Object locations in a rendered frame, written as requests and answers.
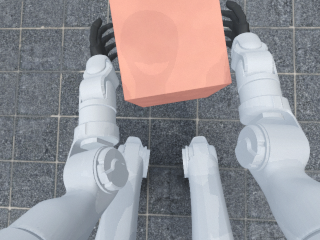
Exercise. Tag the robot left forearm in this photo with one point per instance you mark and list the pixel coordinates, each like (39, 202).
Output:
(97, 107)

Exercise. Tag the carton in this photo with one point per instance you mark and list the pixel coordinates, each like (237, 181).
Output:
(170, 50)

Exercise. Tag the robot thigh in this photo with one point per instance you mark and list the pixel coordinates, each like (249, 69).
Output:
(119, 221)
(209, 214)

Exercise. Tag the robot right upper arm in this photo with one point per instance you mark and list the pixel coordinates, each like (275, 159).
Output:
(276, 155)

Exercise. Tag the robot right thigh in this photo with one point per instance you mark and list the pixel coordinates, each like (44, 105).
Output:
(209, 214)

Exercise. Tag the robot left hand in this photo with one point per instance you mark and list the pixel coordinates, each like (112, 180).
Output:
(97, 42)

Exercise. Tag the robot right forearm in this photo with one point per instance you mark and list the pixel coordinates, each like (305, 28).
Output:
(258, 85)

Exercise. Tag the robot right hand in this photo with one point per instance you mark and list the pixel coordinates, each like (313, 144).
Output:
(238, 25)

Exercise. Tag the robot left thigh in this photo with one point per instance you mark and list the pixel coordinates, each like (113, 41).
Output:
(119, 221)

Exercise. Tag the robot left upper arm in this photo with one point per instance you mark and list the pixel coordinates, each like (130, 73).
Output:
(92, 180)

